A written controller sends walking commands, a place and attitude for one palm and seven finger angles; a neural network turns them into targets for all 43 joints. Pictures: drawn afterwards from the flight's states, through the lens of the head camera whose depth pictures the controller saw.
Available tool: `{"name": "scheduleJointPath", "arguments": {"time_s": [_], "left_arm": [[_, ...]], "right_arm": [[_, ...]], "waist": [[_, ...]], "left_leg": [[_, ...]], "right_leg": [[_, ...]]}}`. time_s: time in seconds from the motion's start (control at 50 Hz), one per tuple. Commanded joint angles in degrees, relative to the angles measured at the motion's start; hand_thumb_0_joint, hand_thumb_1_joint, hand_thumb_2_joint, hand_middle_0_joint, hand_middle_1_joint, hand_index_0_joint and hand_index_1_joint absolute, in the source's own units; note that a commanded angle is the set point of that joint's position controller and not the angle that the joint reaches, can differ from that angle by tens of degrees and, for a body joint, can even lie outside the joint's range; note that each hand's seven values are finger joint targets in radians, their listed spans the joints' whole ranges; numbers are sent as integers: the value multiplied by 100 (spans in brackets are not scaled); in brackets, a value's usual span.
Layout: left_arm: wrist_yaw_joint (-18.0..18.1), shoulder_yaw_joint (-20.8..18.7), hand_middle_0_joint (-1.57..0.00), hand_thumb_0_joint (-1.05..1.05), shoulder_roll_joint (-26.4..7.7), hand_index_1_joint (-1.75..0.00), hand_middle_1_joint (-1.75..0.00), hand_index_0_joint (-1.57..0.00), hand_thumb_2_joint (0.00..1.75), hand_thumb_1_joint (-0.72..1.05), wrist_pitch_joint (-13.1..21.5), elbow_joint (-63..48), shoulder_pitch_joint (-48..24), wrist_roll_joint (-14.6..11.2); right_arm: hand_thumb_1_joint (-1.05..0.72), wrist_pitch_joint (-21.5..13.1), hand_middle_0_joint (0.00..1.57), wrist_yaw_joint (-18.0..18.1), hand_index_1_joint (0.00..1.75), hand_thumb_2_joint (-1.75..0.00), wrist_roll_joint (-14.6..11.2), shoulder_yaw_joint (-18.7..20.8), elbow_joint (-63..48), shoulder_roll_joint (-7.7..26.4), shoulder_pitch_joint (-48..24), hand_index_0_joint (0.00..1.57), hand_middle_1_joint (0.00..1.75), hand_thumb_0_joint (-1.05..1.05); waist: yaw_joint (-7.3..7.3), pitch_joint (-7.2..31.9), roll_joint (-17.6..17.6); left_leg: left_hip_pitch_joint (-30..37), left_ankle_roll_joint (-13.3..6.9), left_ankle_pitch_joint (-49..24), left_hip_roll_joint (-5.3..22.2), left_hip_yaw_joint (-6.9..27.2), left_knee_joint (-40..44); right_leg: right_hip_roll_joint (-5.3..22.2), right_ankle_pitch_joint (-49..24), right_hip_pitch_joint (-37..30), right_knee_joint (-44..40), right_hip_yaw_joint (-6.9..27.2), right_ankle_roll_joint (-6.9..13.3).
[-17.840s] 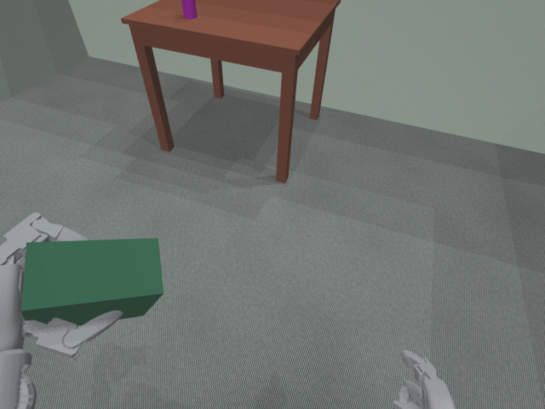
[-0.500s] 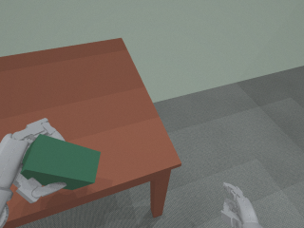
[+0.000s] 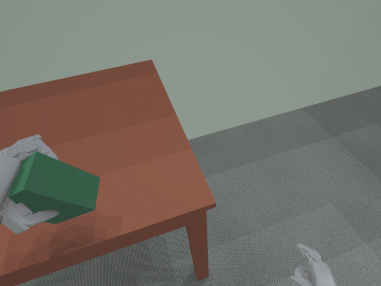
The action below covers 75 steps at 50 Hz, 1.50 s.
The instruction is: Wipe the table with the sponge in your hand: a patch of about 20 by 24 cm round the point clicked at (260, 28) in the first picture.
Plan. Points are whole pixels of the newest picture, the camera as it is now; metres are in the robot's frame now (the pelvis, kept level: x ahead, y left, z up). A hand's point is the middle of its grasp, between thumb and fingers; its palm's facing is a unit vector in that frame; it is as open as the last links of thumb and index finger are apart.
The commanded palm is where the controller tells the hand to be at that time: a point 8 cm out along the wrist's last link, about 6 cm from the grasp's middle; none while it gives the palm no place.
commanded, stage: turn the palm down, sponge in hand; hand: left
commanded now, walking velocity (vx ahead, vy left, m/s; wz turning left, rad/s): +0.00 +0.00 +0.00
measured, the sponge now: (58, 195) +0.23 +0.26 +0.13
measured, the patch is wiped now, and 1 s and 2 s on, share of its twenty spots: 0.00 0.00 0.00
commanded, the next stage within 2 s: move the sponge above the wiping area in 1.36 s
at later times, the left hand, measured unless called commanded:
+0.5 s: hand (26, 188) +0.23 +0.30 +0.16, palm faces +0.13 -0.25 -0.96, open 10.2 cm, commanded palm +0.19 +0.31 +0.22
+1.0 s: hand (17, 182) +0.23 +0.32 +0.16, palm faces +0.09 -0.04 -1.00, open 10.2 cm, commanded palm +0.19 +0.32 +0.22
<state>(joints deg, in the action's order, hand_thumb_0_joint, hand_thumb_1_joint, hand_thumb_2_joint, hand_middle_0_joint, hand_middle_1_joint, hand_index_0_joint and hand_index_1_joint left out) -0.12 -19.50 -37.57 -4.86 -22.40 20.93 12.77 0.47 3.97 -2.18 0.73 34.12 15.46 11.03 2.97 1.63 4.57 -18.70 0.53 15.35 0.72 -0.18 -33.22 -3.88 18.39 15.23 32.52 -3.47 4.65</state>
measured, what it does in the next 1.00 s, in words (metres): stands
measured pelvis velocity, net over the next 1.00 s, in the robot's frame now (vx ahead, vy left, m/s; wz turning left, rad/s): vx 0.00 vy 0.04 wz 0.00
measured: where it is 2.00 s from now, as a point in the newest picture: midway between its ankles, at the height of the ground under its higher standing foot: outside the picture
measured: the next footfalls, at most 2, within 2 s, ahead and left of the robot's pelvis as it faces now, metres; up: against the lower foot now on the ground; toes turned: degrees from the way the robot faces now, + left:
none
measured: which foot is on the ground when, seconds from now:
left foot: down 0.00-1.00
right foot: down 0.00-1.00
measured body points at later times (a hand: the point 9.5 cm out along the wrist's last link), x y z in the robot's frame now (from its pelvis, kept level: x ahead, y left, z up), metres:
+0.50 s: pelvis +0.01 +0.02 +0.01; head +0.01 -0.02 +0.45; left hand +0.21 +0.31 +0.21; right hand +0.24 -0.19 -0.08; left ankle +0.02 +0.13 -0.73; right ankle -0.01 -0.06 -0.73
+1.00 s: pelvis +0.00 +0.04 +0.01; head +0.01 -0.01 +0.46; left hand +0.22 +0.32 +0.22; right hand +0.26 -0.16 -0.07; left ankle +0.02 +0.13 -0.73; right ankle -0.01 -0.06 -0.73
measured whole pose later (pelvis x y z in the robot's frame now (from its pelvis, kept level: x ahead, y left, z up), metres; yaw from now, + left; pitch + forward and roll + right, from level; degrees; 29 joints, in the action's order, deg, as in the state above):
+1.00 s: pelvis +0.00 +0.04 +0.01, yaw +0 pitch -1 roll +0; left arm -3.3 -1.5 -36.4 -22.6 -22.4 10.3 45.1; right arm 6.8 2.6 -2.8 -2.4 35.3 15.8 -0.7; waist 7.0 -0.8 7.4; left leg -11.3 -2.6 10.9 -2.5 -1.2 -23.6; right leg -0.8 14.7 8.5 24.6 -2.2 2.0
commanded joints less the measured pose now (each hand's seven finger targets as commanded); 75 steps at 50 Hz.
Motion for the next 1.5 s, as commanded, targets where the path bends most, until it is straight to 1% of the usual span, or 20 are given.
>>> {"name": "scheduleJointPath", "arguments": {"time_s": [0.0,0.12,0.24,0.26,0.34,0.36,0.44,0.46,0.54,0.56,0.64,0.76,0.84,0.86,0.94,0.96,1.06,1.34,1.36,1.48], "left_arm": [[48,-589,-120,0,-1189,-160,-160,-120,130,10,-113,-901,-535,281],[287,-627,-120,0,-1471,-160,-160,-120,130,10,126,-1655,-769,902],[681,-861,-120,0,-1665,-160,-160,-120,130,10,-523,-1087,-749,1311],[625,-407,-120,0,-1241,-160,-160,-120,130,10,-667,-1166,-959,1325],[342,-164,-120,0,-1340,-160,-160,-120,130,10,-1224,-1075,-905,1572],[221,235,-120,0,-1028,-160,-160,-120,130,10,-1267,-1271,-1090,1620],[38,8,-120,0,-1466,-160,-160,-120,130,10,-1345,-1531,-1113,2028],[23,316,-120,0,-1143,-160,-160,-120,130,10,-1283,-1715,-1351,2102],[180,-225,-120,0,-1672,-160,-160,-120,130,10,-1321,-1395,-1381,2413],[189,215,-120,0,-1198,-160,-160,-120,130,10,-1341,-1421,-1585,2409],[189,120,-120,0,-1404,-160,-160,-120,130,10,-1642,-957,-1637,2632],[-109,948,-120,0,-948,-160,-160,-120,130,10,-1752,-1298,-2091,3050],[-92,432,-120,0,-1512,-160,-160,-120,130,10,-1737,-1257,-2102,3358],[-92,694,-120,0,-1268,-160,-160,-120,130,10,-1711,-1163,-2244,3437],[11,377,-120,0,-1445,-160,-160,-120,130,10,-1818,-805,-2101,3541],[-2,770,-120,0,-1011,-160,-160,-120,130,10,-1818,-861,-2123,3413],[-154,982,-120,0,-946,-160,-160,-120,130,10,-1947,-895,-2241,3405],[-15,592,-120,0,-1299,-160,-160,-120,130,10,-1779,-807,-2324,3481],[-34,947,-120,0,-924,-160,-160,-120,130,10,-1773,-851,-2305,3412],[-162,1026,-120,0,-983,-160,-160,-120,130,10,-1874,-734,-2258,3466]], "right_arm": [[-90,-304,20,84,30,-90,-43,182,-1080,667,-880,20,30,0],[-90,-327,20,173,30,-90,52,221,-1114,634,-851,20,30,0],[-90,-105,20,125,30,-90,-16,172,-983,644,-1081,20,30,0],[-90,-61,20,106,30,-90,-35,135,-1061,605,-1147,20,30,0],[-90,49,20,127,30,-90,-110,22,-1093,670,-1518,20,30,0],[-90,56,20,128,30,-90,-111,-23,-1179,638,-1513,20,30,0],[-90,84,20,151,30,-90,-90,-63,-1164,650,-1754,20,30,0],[-90,78,20,137,30,-90,-69,-82,-1206,588,-1668,20,30,0],[-90,143,20,112,30,-90,-61,-72,-1042,630,-1829,20,30,0],[-90,152,20,98,30,-90,-57,-91,-1099,561,-1750,20,30,0],[-90,222,20,71,30,-90,-104,-109,-971,641,-2074,20,30,0],[-90,206,20,20,30,-90,-85,-160,-1042,575,-2212,20,30,0],[-90,246,20,-51,30,-90,-62,-173,-965,592,-2458,20,30,0],[-90,253,20,-68,30,-90,-25,-183,-954,567,-2288,20,30,0],[-90,303,20,-153,30,-90,-58,-153,-856,583,-2538,20,30,0],[-90,307,20,-160,30,-90,-68,-135,-907,549,-2382,20,30,0],[-90,285,20,-132,30,-90,-77,-159,-904,593,-2485,20,30,0],[-90,251,20,-122,30,-90,-81,-148,-830,573,-2642,20,30,0],[-90,249,20,-119,30,-90,-85,-116,-877,559,-2456,20,30,0],[-90,258,20,-91,30,-90,-99,-111,-873,600,-2376,20,30,0]], "waist": [[101,633,-538],[138,1001,-294],[292,825,146],[201,822,61],[242,602,38],[168,641,-76],[270,786,-76],[189,949,-32],[362,870,38],[264,928,35],[370,721,31],[273,971,119],[470,986,219],[414,1061,85],[555,885,-2],[422,969,-97],[397,946,-141],[509,763,51],[393,898,7],[333,805,-168]], "left_leg": [[102,-292,-679,-142,-95,60],[471,-355,-1083,-187,-50,44],[436,-258,-1233,-170,-11,266],[412,-265,-1264,-129,-16,305],[563,-269,-1248,-134,47,508],[591,-293,-1248,-109,69,561],[845,-299,-1449,-138,152,664],[918,-306,-1584,-107,130,666],[977,-252,-1588,-140,257,805],[976,-259,-1651,-104,204,810],[986,-222,-1493,-146,282,956],[1199,-271,-1706,-124,340,1074],[1236,-275,-1747,-161,478,1172],[1215,-270,-1894,-146,424,1161],[1200,-261,-1842,-178,488,1198],[1198,-268,-1894,-141,373,1156],[1200,-292,-1722,-191,367,1191],[1297,-284,-1619,-248,423,1204],[1293,-299,-1652,-201,325,1173],[1188,-318,-1508,-235,338,1199]], "right_leg": [[670,-1068,-148,-772,866,-621],[508,-1323,-32,-603,683,-518],[403,-1368,-211,-614,709,-348],[453,-1426,-231,-609,551,-381],[385,-1322,-215,-741,599,-348],[422,-1340,-221,-757,471,-382],[335,-1446,-315,-825,628,-308],[391,-1565,-400,-785,443,-330],[274,-1414,-508,-909,660,-208],[367,-1493,-581,-890,440,-256],[282,-1275,-618,-1027,672,-160],[351,-1406,-817,-1015,511,-158],[243,-1340,-958,-1040,781,-37],[334,-1457,-1006,-1000,562,-81],[251,-1397,-977,-1094,832,2],[356,-1564,-1048,-1051,599,-86],[360,-1482,-947,-1099,610,-121],[269,-1308,-916,-1228,991,4],[356,-1418,-998,-1162,754,-77],[360,-1347,-966,-1179,818,-115]]}}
